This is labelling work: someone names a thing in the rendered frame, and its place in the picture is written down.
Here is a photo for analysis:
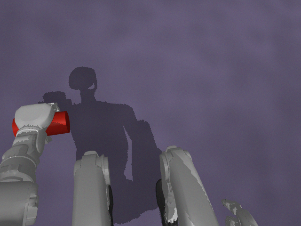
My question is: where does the can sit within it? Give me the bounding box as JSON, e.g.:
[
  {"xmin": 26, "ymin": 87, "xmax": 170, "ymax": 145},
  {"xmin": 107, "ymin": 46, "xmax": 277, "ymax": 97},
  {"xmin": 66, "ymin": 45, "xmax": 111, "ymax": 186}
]
[{"xmin": 12, "ymin": 111, "xmax": 70, "ymax": 137}]

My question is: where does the right robot hand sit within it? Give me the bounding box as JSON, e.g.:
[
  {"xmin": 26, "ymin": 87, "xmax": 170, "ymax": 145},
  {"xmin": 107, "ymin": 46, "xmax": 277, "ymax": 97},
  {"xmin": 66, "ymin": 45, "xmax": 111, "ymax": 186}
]
[{"xmin": 221, "ymin": 199, "xmax": 258, "ymax": 226}]

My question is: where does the left robot arm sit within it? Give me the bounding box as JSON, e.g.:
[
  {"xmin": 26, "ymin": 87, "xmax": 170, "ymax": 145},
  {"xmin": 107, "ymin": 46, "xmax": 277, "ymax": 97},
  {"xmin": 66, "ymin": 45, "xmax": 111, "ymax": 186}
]
[{"xmin": 0, "ymin": 127, "xmax": 46, "ymax": 226}]

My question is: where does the left robot hand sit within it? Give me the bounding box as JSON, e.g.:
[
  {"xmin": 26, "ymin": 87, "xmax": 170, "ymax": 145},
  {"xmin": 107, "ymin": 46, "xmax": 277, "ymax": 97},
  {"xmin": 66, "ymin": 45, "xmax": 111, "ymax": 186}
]
[{"xmin": 15, "ymin": 103, "xmax": 60, "ymax": 144}]

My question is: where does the right robot foot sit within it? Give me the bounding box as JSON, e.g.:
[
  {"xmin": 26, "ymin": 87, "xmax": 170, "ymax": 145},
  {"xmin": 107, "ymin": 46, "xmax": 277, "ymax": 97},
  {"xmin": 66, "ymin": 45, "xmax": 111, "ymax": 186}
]
[{"xmin": 156, "ymin": 179, "xmax": 178, "ymax": 226}]

